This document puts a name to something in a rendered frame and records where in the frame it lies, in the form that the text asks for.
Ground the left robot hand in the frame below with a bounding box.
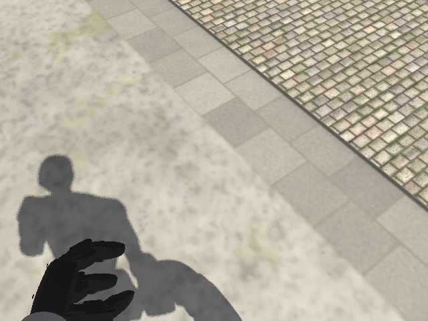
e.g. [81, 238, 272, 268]
[30, 239, 134, 321]

